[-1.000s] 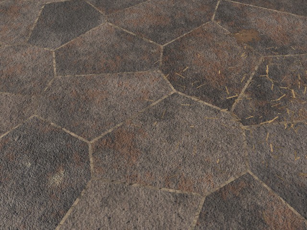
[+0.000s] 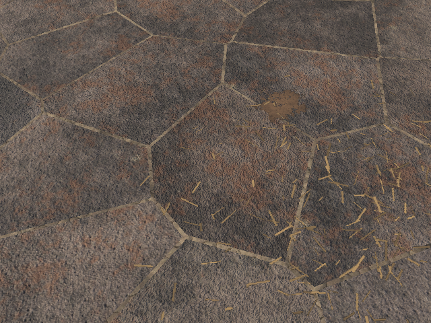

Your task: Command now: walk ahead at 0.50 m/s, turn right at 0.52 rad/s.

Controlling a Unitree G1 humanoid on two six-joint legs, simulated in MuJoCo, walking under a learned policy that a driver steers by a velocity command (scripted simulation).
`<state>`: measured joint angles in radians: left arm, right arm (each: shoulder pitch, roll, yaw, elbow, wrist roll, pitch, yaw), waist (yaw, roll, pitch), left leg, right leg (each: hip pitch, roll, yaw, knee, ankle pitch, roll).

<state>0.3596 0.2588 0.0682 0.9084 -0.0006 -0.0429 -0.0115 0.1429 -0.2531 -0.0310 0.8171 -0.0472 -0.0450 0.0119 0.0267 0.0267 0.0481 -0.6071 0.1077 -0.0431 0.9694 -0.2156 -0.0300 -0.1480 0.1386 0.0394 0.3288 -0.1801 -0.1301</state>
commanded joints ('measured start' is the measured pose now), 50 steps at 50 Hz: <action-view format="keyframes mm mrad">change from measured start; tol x16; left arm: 1 32 149 34 -54 -2 -15 4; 12 34 136 18 -58 -2 -19 33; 14 237 88 8 -45 -33 -5 47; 33 -114 49 -47 56 16 40 40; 50 -42 7 -58 177 8 28 54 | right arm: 1 -61 -64 -11 -75 3 3 4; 8 -147 -56 5 -103 21 -20 0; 14 232 -205 -43 -14 36 -37 -21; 21 25 -58 11 6 26 -19 -24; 50 171 -14 11 267 37 38 -42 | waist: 1 3 -72 6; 11 -55 -102 -89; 14 -51 212 -448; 18 5 58 -118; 27 0 117 -98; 32 -53 -141 33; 50 -37 -23 5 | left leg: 1 -27 -20 39 -130 127 -29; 10 243 -139 45 -455 178 60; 12 543 -29 -28 -559 526 111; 13 820 276 -289 -436 1105 239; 14 873 375 -474 -463 1191 367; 16 620 249 -314 -565 820 308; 19 377 119 -126 -665 664 232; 30 164 46 -143 -733 -256 113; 34 493 -59 -26 -619 45 61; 50 451 -27 -51 -644 107 70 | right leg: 1 -23 -239 236 -145 243 -117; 11 126 -205 201 241 766 26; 12 38 -161 184 400 582 47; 14 -258 21 59 879 -479 86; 15 -280 -24 107 921 -411 92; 30 82 -171 43 53 -51 85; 33 -239 -286 203 -110 -272 52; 50 -66 -217 88 -32 0 69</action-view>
